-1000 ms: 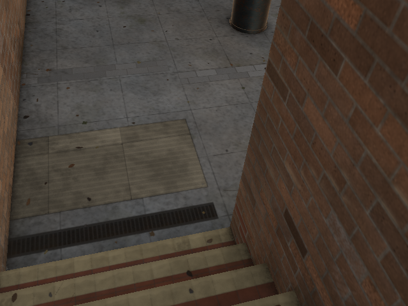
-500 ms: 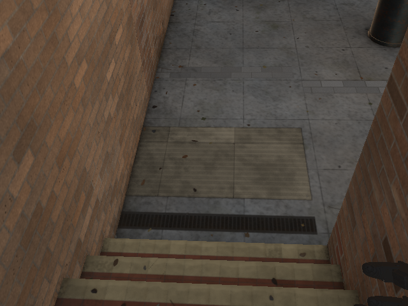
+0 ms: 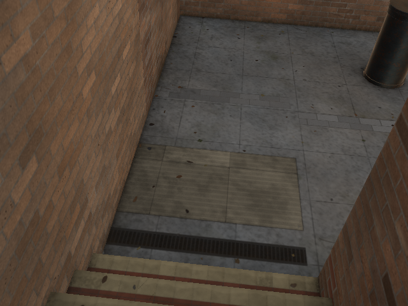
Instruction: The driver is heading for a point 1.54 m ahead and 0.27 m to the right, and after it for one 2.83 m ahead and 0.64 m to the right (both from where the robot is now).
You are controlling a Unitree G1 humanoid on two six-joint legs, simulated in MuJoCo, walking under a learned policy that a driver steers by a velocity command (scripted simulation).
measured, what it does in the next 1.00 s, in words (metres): steps on the spot: right foot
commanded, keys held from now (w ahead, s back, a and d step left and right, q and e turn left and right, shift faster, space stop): no key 0.74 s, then w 0.26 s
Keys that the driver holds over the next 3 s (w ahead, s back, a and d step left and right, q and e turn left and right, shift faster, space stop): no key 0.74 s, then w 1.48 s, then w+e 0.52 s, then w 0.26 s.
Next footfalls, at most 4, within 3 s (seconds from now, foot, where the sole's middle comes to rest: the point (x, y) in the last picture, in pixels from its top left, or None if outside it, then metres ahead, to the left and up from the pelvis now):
0.10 right None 0.03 -0.12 -0.75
1.46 right None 0.25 -0.11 -0.96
1.96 left None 0.52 0.07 -1.16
2.46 right None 0.71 -0.15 -1.37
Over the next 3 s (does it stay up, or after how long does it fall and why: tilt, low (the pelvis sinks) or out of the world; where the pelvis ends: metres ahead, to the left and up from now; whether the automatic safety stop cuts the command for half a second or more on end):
stays up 0.90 -0.11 -0.79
